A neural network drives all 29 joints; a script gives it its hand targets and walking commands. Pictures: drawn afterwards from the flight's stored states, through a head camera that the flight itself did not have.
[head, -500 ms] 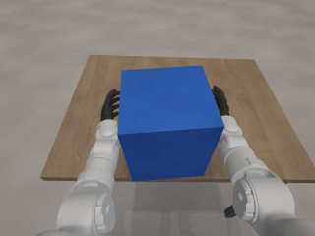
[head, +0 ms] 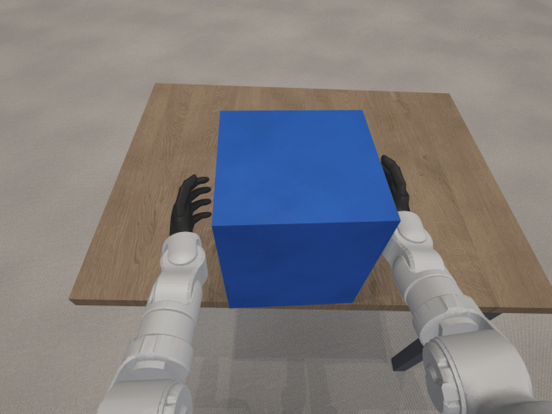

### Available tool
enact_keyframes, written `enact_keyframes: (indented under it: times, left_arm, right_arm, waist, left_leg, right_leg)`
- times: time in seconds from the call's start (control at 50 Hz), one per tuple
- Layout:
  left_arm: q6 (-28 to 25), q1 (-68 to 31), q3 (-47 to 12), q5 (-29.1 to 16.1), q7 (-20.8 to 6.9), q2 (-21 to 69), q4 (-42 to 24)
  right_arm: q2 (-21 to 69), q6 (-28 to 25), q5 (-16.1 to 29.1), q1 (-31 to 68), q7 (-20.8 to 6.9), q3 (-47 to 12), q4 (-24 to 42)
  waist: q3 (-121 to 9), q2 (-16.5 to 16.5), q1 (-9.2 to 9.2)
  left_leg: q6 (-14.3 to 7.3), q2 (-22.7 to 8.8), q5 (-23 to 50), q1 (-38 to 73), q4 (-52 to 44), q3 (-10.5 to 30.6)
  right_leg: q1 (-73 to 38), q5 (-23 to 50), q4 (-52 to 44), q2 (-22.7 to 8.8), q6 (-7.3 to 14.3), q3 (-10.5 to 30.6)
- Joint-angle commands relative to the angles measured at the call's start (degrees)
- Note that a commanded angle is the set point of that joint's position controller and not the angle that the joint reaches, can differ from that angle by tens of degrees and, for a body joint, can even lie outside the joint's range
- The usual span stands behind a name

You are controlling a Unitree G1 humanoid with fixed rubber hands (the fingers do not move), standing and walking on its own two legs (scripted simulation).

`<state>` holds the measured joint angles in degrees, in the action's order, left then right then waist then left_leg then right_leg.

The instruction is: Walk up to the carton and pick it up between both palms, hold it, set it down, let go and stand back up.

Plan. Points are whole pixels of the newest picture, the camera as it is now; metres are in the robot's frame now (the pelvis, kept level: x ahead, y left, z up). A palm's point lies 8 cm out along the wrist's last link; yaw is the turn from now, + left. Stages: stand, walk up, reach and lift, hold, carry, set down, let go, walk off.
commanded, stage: set down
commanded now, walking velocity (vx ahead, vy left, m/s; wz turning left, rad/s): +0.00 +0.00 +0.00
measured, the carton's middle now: (291, 215) +0.39 +0.00 +0.04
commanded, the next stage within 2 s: none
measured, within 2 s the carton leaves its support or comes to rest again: neither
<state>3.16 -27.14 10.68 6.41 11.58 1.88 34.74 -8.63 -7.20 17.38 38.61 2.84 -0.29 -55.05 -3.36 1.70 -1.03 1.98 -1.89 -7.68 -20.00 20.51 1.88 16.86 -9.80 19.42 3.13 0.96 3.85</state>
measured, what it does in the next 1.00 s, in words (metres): stands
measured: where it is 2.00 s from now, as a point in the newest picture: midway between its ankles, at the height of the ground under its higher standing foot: outside the picture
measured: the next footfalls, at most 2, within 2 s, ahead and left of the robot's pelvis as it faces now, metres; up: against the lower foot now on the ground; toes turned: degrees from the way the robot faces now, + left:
none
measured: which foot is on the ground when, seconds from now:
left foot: down 0.00-1.00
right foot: down 0.00-1.00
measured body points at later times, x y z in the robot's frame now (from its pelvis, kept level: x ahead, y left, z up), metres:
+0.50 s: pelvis -0.03 +0.00 +0.00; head -0.01 +0.02 +0.45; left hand +0.31 +0.17 +0.05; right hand +0.34 -0.17 +0.06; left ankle +0.02 +0.14 -0.75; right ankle -0.01 -0.11 -0.75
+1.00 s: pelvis -0.04 +0.00 +0.00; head -0.02 +0.02 +0.45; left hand +0.23 +0.18 +0.04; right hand +0.26 -0.19 +0.04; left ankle +0.02 +0.14 -0.75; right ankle -0.01 -0.11 -0.75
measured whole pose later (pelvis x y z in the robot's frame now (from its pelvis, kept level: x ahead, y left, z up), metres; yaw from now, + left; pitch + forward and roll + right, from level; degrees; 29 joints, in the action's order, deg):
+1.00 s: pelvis -0.04 +0.00 +0.00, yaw +0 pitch +0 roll -1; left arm 16.6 4.4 0.6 1.8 11.8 1.8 -4.3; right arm -10.4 1.2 14.9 1.5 0.5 -0.2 -13.4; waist 1.8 1.7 -1.0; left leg 2.0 -2.0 -5.7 -15.2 20.5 1.9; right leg 12.4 -7.8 20.0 3.3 1.0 3.9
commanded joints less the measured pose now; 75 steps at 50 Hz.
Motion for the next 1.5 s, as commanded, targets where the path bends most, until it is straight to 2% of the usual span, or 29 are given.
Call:
enact_keyframes:
  times: [0.0,0.06,0.08,0.1,0.14,0.16,0.24,0.26,0.3,0.34,0.36,0.4,0.42,0.44,0.48,0.5,0.58,0.6,0.62,0.64,0.74,0.8,0.82,0.84,0.86,0.88,0.96,1.18,1.48]
  left_arm:
    - [-3.21,-19.39,-4.28,-7.21,-1.04,-9.87,-18.41]
    - [-3.56,-10.09,-6.65,-8.44,-0.96,-8.66,-29.77]
    - [-2.53,-5.41,-5.24,-6.46,-0.83,-9.02,-30.17]
    - [-2.61,-18.18,-5.08,-7.17,-0.90,-10.99,-21.75]
    - [-0.97,-3.86,-6.70,-8.61,-0.69,-8.46,-29.16]
    - [-0.64,-11.45,-5.62,-7.86,-0.55,-10.36,-21.69]
    - [1.29,-6.75,-8.81,-8.77,0.08,-9.50,-32.00]
    - [1.31,-6.58,-7.39,-8.17,0.29,-9.84,-32.09]
    - [2.17,-14.46,-6.63,-8.85,0.65,-11.37,-25.13]
    - [3.56,-2.99,-6.97,-7.97,1.93,-10.15,-31.57]
    - [3.92,-5.75,-8.44,-8.54,2.01,-8.73,-32.35]
    - [5.39,-6.29,-7.89,-7.82,1.80,-10.27,-27.61]
    - [4.41,-1.44,-6.94,-8.71,2.14,-10.04,-34.93]
    - [5.78,-0.99,-10.13,-9.46,1.42,-7.69,-32.52]
    - [6.35,-3.22,-8.03,-8.41,1.24,-9.76,-31.98]
    - [7.17,1.54,-9.42,-8.03,1.09,-9.38,-34.32]
    - [7.97,1.68,-8.30,-9.05,1.05,-10.98,-36.63]
    - [8.29,6.01,-10.12,-9.78,1.35,-9.01,-43.83]
    - [9.07,3.09,-10.11,-9.72,0.91,-9.61,-39.44]
    - [8.25,6.38,-9.38,-10.26,1.50,-9.63,-46.03]
    - [9.51,15.72,-10.13,-9.39,-0.33,-9.76,-48.42]
    - [10.78,21.81,-11.09,-10.15,-1.06,-8.72,-50.39]
    - [10.28,10.44,-10.40,-11.53,-0.77,-10.76,-50.04]
    - [9.69,23.76,-11.28,-10.10,-0.07,-8.95,-55.08]
    - [10.17,14.82,-10.87,-11.49,-0.43,-10.02,-52.15]
    - [10.46,28.98,-11.87,-10.18,-0.34,-7.99,-53.39]
    - [10.07,28.93,-12.48,-11.19,-0.74,-8.60,-58.41]
    - [7.86,31.65,-14.49,-12.31,0.55,-10.94,-53.89]
    - [9.96,34.71,-11.93,-9.79,-0.51,-12.44,-48.08]
  right_arm:
    - [-20.33,-2.79,0.62,18.91,-1.23,0.52,18.99]
    - [-19.45,-3.66,0.11,9.25,-1.65,0.69,24.77]
    - [-20.09,-3.40,-0.87,6.52,-1.89,0.75,25.56]
    - [-20.03,-1.45,-2.18,16.38,-1.97,2.80,21.21]
    - [-20.09,-1.19,-1.24,4.54,-2.32,1.95,27.95]
    - [-19.29,0.13,-1.90,11.42,-2.28,2.55,24.62]
    - [-20.72,0.78,-1.41,4.08,-3.23,4.41,30.05]
    - [-18.79,0.96,-0.70,4.75,-3.15,2.53,33.42]
    - [-20.96,2.18,-3.03,11.48,-2.81,5.27,31.31]
    - [-19.93,2.32,-1.37,0.86,-3.58,4.40,33.08]
    - [-19.32,2.91,-0.87,2.77,-3.90,4.47,34.32]
    - [-18.45,3.68,-3.09,2.20,-2.80,5.93,33.69]
    - [-18.50,2.72,-1.40,-2.18,-3.25,5.86,38.34]
    - [-19.21,3.61,-2.54,-2.47,-3.36,6.12,34.74]
    - [-18.14,4.47,-1.75,-2.41,-3.06,5.09,35.32]
    - [-17.86,5.05,-2.42,-8.11,-3.02,4.78,35.86]
    - [-18.10,5.17,-2.26,-7.79,-2.72,5.75,40.58]
    - [-19.50,4.39,-1.70,-11.59,-2.79,6.64,46.18]
    - [-19.03,5.34,-2.63,-9.74,-2.63,7.42,40.89]
    - [-17.96,4.40,-1.94,-12.24,-3.11,6.32,47.47]
    - [-17.53,3.98,-1.43,-22.63,-2.08,5.21,52.80]
    - [-16.87,5.50,-2.23,-28.37,-1.54,4.39,56.07]
    - [-16.73,5.20,-2.37,-17.29,-1.37,5.40,57.31]
    - [-16.58,4.46,-2.15,-30.66,-2.02,5.47,59.72]
    - [-16.01,5.55,-2.87,-21.40,-1.86,6.15,58.29]
    - [-15.38,5.26,-3.01,-35.54,-2.10,5.89,56.95]
    - [-15.55,4.99,-2.64,-35.90,-2.20,5.60,61.49]
    - [-11.69,5.89,-6.70,-42.88,-2.47,7.25,60.98]
    - [-13.87,6.75,-8.23,-47.20,-3.04,7.44,60.17]
  waist:
    - [-36.97,-4.65,-3.83]
    - [-38.91,-6.26,-2.46]
    - [-36.88,-5.67,-3.00]
    - [-32.97,-5.36,-2.49]
    - [-34.05,-0.75,-1.75]
    - [-29.53,-0.41,-3.61]
    - [-28.42,-2.17,-0.92]
    - [-29.35,-1.91,-3.21]
    - [-26.25,1.00,-3.26]
    - [-23.59,0.93,-4.73]
    - [-23.65,-1.66,-4.08]
    - [-22.25,2.79,-2.78]
    - [-25.21,0.82,-4.20]
    - [-23.24,1.93,-1.35]
    - [-20.80,0.21,-3.24]
    - [-20.45,0.74,-1.47]
    - [-20.22,1.21,-2.38]
    - [-23.04,-0.28,-2.05]
    - [-21.06,-0.70,-0.96]
    - [-25.01,-1.43,-2.64]
    - [-21.89,0.26,-1.17]
    - [-17.05,2.09,0.07]
    - [-20.96,1.82,-1.62]
    - [-18.12,1.05,-1.55]
    - [-18.12,-0.52,-2.06]
    - [-12.96,0.55,-0.57]
    - [-15.31,-0.74,-0.91]
    - [-3.63,1.03,-0.36]
    - [-2.64,2.76,-1.07]
  left_leg:
    - [2.65,0.72,31.46,23.14,6.58,-5.74]
    - [3.67,0.90,34.08,27.66,7.42,-5.26]
    - [3.59,0.72,36.16,27.80,7.41,-4.48]
    - [3.09,0.94,27.36,22.15,6.06,-5.63]
    - [1.84,0.67,24.99,24.83,4.83,-4.78]
    - [1.52,1.10,18.51,19.99,3.71,-5.54]
    - [1.74,0.83,14.76,23.13,2.65,-4.45]
    - [1.53,1.41,15.45,22.96,1.99,-5.04]
    - [0.43,1.50,6.49,18.59,0.94,-5.30]
    - [0.73,0.99,7.01,21.77,0.54,-5.30]
    - [0.84,1.02,7.01,22.03,0.80,-5.05]
    - [-0.06,1.27,3.86,20.15,-0.26,-4.92]
    - [0.62,1.48,7.67,22.64,0.63,-4.93]
    - [0.25,1.26,6.11,21.69,0.32,-4.25]
    - [0.34,1.66,6.77,22.15,0.13,-4.75]
    - [0.27,1.64,7.77,23.65,-0.63,-4.96]
    - [-0.05,1.66,5.33,23.92,0.00,-4.85]
    - [0.53,1.83,10.15,26.66,0.01,-4.49]
    - [0.32,1.87,7.35,24.61,0.36,-4.48]
    - [0.50,1.89,9.75,26.54,0.28,-4.62]
    - [-0.40,2.28,15.85,28.40,0.85,-4.45]
    - [-0.83,2.17,12.89,29.44,-0.75,-4.09]
    - [-1.22,2.36,9.41,25.48,0.30,-4.82]
    - [-1.09,1.62,11.17,29.19,-1.25,-3.53]
    - [-0.67,2.34,8.43,26.03,-0.45,-4.58]
    - [-1.08,1.41,9.95,29.08,-2.54,-3.47]
    - [-0.38,1.49,8.80,30.50,-1.27,-3.57]
    - [-2.32,1.02,-10.52,26.61,-5.17,-3.92]
    - [-2.55,1.67,-6.80,23.01,-5.59,-5.09]
  right_leg:
    - [-3.48,20.64,-0.52,3.69,0.44,-4.76]
    - [-5.22,23.35,-0.23,3.67,0.97,-4.86]
    - [-5.45,24.41,-0.12,3.77,0.96,-5.10]
    - [-0.87,13.90,-1.20,3.28,0.96,-5.25]
    - [-7.49,17.76,-1.09,3.74,0.64,-5.00]
    - [-4.56,10.59,-1.10,2.95,0.23,-4.23]
    - [-4.96,9.45,-0.79,3.25,0.93,-5.56]
    - [-5.44,8.89,-1.76,2.87,0.63,-4.68]
    - [-1.92,0.35,-1.93,2.33,0.31,-4.11]
    - [-3.21,1.39,-2.03,2.57,0.34,-4.82]
    - [-3.13,0.99,-1.76,1.98,0.86,-4.01]
    - [-4.44,-0.39,-2.27,2.06,0.24,-4.14]
    - [-6.24,3.74,-1.79,2.17,0.11,-3.63]
    - [-5.07,2.22,-2.05,2.40,0.34,-4.73]
    - [-4.64,1.43,-2.18,2.03,0.20,-3.81]
    - [-6.49,3.57,-2.17,2.08,-0.16,-4.44]
    - [-4.02,-0.33,-2.59,1.81,-0.06,-4.35]
    - [-5.92,4.68,-2.29,2.10,0.11,-4.74]
    - [-2.82,1.44,-1.87,1.78,0.05,-4.97]
    - [-5.01,3.69,-2.08,1.61,-0.03,-4.63]
    - [-9.14,11.80,-1.64,1.91,-0.60,-4.91]
    - [-8.25,8.44,-3.07,1.26,-0.93,-4.51]
    - [-6.23,3.78,-2.05,1.06,-1.06,-4.56]
    - [-6.82,6.07,-3.18,1.06,-0.55,-4.87]
    - [-3.56,1.35,-3.04,0.83,-0.69,-4.88]
    - [-6.07,4.88,-3.99,0.79,-0.16,-4.99]
    - [-5.67,2.26,-4.27,0.40,-0.15,-4.44]
    - [1.19,-13.14,-5.99,-2.36,-0.61,-2.40]
    - [-3.28,-11.15,-5.99,-1.71,-0.83,-2.59]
